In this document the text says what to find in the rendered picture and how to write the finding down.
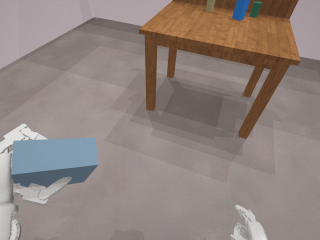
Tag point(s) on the table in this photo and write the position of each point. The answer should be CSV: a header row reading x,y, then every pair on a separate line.
x,y
266,41

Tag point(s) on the sponge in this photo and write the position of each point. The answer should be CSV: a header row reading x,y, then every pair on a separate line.
x,y
46,161

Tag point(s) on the robot left hand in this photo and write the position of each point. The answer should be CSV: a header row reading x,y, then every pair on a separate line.
x,y
34,193

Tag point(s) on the robot right hand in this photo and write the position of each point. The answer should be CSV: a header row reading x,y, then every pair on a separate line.
x,y
253,231

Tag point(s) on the robot left forearm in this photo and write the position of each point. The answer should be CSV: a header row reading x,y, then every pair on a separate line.
x,y
10,228

